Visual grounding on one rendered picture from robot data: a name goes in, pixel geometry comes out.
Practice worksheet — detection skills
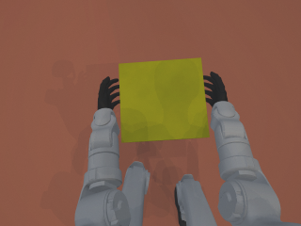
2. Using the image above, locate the robot right forearm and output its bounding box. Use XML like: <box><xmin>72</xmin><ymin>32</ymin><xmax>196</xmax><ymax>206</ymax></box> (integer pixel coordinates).
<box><xmin>210</xmin><ymin>101</ymin><xmax>281</xmax><ymax>214</ymax></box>

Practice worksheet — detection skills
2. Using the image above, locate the robot left forearm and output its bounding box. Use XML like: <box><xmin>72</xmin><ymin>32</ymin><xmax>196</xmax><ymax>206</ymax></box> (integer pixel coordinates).
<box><xmin>74</xmin><ymin>107</ymin><xmax>122</xmax><ymax>224</ymax></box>

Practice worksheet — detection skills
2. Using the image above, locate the robot left hand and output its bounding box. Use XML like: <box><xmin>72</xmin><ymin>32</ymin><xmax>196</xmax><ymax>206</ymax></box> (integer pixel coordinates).
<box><xmin>98</xmin><ymin>76</ymin><xmax>120</xmax><ymax>110</ymax></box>

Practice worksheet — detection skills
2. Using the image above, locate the left robot upper arm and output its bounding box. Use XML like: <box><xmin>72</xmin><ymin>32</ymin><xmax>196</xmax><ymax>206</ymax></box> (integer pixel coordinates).
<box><xmin>74</xmin><ymin>188</ymin><xmax>132</xmax><ymax>226</ymax></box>

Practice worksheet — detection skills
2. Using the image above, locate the robot right hand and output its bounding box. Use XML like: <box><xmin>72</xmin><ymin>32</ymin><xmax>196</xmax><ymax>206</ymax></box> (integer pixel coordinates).
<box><xmin>203</xmin><ymin>72</ymin><xmax>228</xmax><ymax>107</ymax></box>

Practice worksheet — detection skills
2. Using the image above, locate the right robot foot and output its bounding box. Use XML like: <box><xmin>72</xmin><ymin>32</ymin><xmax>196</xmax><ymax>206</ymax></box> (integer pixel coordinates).
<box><xmin>174</xmin><ymin>187</ymin><xmax>186</xmax><ymax>226</ymax></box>

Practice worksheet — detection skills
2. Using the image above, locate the carton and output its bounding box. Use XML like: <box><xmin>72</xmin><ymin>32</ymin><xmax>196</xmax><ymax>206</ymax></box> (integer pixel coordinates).
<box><xmin>119</xmin><ymin>57</ymin><xmax>210</xmax><ymax>143</ymax></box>

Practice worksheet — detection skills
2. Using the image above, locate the robot right shin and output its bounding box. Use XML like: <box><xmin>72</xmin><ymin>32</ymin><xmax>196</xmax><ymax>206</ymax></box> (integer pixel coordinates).
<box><xmin>180</xmin><ymin>174</ymin><xmax>200</xmax><ymax>220</ymax></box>

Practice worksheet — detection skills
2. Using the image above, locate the right robot upper arm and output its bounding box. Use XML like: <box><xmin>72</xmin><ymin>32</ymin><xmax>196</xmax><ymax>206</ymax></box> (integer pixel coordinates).
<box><xmin>217</xmin><ymin>179</ymin><xmax>301</xmax><ymax>226</ymax></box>

